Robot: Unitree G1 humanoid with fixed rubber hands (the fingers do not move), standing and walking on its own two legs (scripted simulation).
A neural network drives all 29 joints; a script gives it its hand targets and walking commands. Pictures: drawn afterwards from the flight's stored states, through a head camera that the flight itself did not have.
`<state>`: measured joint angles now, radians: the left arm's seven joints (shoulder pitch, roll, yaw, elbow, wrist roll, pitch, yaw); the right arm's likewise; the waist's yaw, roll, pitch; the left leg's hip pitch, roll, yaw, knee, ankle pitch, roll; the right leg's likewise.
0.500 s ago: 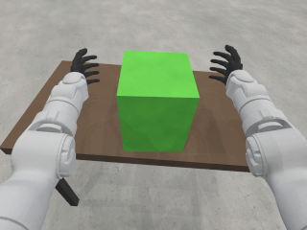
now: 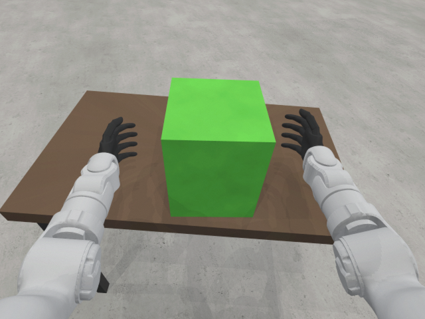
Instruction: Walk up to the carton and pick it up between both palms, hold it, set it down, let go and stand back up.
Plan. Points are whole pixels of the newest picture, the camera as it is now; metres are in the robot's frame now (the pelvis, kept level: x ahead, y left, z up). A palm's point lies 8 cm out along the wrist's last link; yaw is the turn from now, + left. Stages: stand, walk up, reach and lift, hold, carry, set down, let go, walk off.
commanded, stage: set down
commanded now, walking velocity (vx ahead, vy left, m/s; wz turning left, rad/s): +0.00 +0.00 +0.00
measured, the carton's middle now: (213, 150) +0.47 -0.01 +0.05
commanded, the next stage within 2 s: let go in 1.90 s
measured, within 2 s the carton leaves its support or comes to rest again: neither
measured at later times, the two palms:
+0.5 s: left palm (106, 186) +0.33 +0.20 +0.08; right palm (318, 187) +0.33 -0.20 +0.09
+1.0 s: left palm (93, 257) +0.23 +0.22 +0.00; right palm (320, 253) +0.23 -0.21 +0.01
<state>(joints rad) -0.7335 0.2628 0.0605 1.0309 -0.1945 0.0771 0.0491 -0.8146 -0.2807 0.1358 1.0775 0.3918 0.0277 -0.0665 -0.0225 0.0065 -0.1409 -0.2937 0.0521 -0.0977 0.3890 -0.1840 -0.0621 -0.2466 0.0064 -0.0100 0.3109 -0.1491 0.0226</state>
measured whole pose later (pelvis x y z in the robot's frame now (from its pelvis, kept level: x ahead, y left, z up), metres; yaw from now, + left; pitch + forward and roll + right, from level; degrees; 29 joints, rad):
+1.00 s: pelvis +0.00 +0.00 +0.00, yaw +0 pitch -3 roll -1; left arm 0.10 0.17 0.06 0.41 -0.13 -0.07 0.05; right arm 0.07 -0.18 0.06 0.43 0.24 -0.16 -0.06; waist -0.02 0.01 -0.01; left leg -0.11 0.05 -0.10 0.36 -0.20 -0.06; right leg -0.07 0.00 -0.01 0.31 -0.18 0.02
